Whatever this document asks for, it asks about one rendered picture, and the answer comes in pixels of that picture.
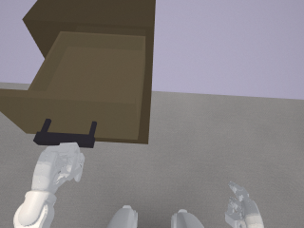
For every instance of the robot left shin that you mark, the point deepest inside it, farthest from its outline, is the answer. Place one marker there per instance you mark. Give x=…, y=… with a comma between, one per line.
x=127, y=206

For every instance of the right robot thigh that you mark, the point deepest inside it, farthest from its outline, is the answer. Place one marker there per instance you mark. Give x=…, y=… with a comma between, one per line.
x=185, y=220

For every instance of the left robot forearm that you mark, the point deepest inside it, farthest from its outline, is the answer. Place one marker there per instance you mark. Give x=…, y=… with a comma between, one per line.
x=37, y=211

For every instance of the robot left hand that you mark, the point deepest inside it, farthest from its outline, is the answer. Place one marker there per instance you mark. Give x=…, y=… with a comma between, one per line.
x=66, y=158

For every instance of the robot right hand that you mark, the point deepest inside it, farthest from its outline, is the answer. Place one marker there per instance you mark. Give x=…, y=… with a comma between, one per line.
x=247, y=215

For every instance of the handle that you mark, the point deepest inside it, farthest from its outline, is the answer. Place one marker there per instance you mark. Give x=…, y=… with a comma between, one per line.
x=44, y=137

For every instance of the drawer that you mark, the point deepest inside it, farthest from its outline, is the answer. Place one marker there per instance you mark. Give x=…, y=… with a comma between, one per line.
x=86, y=77

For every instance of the cabinet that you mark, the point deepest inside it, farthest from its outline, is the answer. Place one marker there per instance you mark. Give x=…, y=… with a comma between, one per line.
x=47, y=18

